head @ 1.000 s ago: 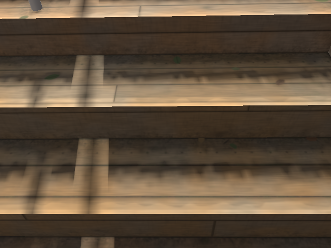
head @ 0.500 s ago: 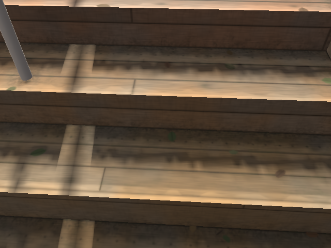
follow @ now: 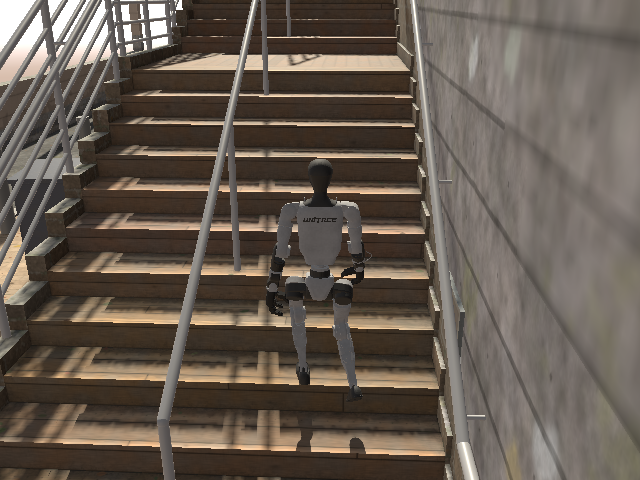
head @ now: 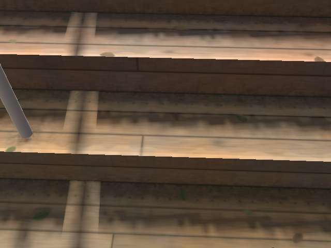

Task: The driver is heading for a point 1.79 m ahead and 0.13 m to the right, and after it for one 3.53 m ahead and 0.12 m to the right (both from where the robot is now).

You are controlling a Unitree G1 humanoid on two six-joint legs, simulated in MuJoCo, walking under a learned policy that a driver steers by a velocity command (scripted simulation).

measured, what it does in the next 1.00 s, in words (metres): climbs: right foot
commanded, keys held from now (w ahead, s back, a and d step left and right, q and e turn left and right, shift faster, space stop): no key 1.00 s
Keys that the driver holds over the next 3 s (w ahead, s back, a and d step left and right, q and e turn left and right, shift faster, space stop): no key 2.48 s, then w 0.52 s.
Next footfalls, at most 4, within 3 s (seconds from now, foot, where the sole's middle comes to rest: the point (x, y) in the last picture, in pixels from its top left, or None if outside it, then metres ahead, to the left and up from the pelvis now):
0.24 right None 0.14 -0.17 -0.69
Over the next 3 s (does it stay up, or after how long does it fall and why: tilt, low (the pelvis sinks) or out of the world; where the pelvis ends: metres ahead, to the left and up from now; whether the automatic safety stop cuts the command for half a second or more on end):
stays up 0.26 -0.05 0.08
